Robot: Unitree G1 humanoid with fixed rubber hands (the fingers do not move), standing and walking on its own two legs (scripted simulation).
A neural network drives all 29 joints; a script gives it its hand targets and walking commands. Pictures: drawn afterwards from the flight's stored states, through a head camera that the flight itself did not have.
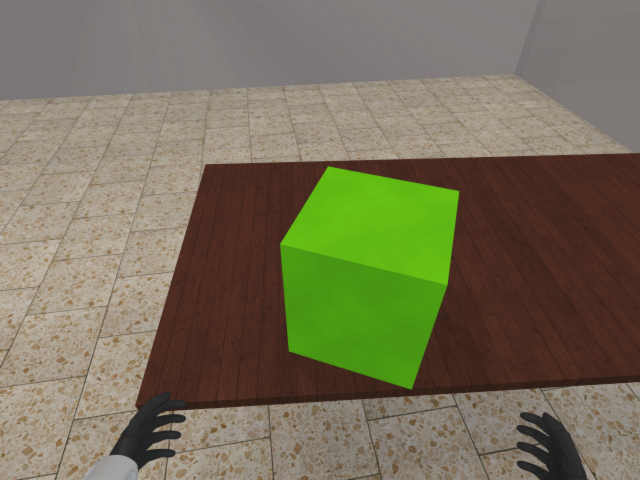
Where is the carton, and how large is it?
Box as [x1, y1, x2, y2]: [280, 166, 458, 389]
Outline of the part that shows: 328,166 280,244 289,351 411,389 447,284 458,191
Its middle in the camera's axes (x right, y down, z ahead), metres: +0.08 +0.06 +0.63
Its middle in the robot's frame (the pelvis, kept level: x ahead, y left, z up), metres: +0.44 -0.07 +0.01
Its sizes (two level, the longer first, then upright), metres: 0.210 0.200 0.250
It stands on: a table, 0.65 m high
